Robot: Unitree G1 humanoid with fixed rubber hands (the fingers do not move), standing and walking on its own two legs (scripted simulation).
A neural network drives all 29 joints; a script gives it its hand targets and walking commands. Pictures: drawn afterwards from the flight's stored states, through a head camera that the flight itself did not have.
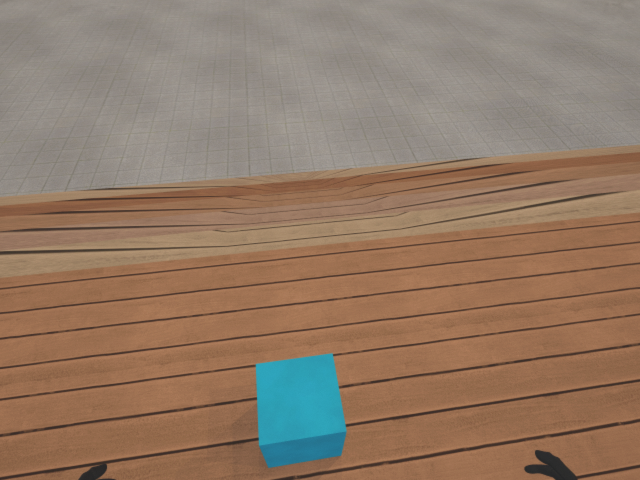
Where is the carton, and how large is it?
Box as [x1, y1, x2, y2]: [256, 353, 346, 467]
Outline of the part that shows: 332,353 256,364 259,446 268,467 340,455 346,430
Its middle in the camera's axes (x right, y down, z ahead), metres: -0.06 +0.49 +1.07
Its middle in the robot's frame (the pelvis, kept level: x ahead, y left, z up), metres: +0.40 +0.05 -0.66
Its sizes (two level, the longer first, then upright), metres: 0.210 0.200 0.250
